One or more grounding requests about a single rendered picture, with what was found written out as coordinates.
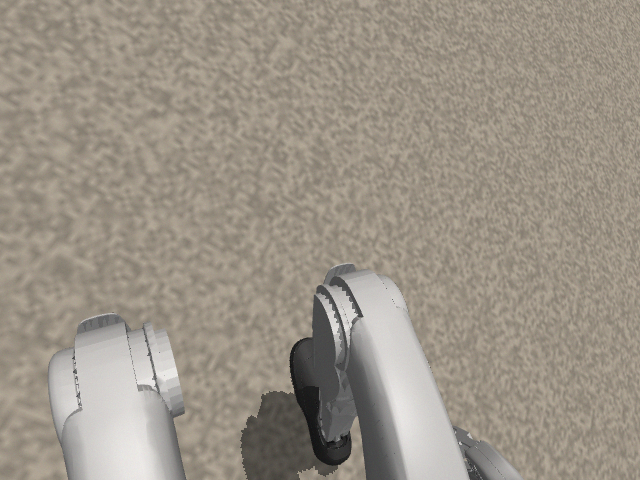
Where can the right robot foot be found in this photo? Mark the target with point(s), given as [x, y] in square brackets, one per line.
[307, 394]

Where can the right robot hand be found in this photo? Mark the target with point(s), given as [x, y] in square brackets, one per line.
[484, 462]

